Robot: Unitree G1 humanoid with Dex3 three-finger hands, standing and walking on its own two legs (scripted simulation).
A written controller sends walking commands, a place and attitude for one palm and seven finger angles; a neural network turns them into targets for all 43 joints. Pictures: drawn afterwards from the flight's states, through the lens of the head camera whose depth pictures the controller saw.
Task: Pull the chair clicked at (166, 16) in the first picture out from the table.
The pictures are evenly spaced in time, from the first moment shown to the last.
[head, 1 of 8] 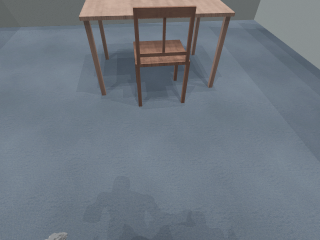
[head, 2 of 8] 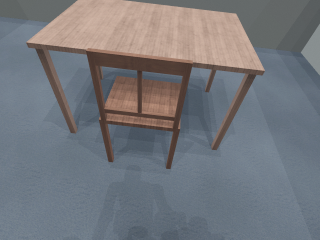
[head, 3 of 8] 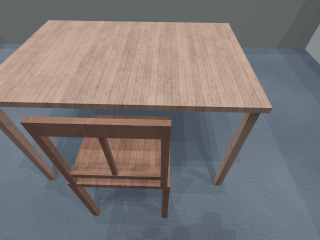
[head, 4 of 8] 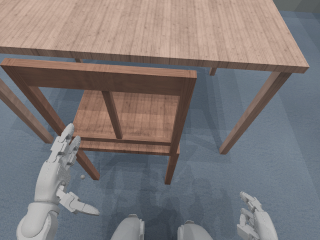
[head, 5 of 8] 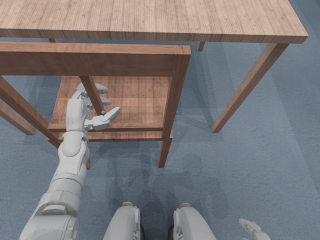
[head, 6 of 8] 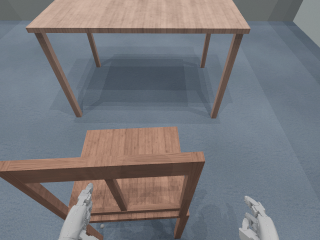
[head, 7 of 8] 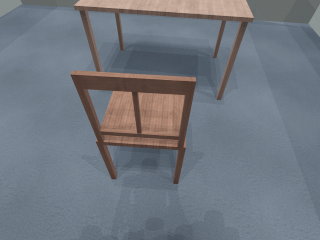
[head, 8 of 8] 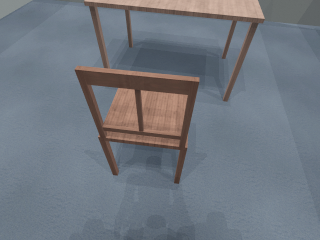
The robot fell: no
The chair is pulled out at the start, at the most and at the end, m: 0.00 0.66 0.66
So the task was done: yes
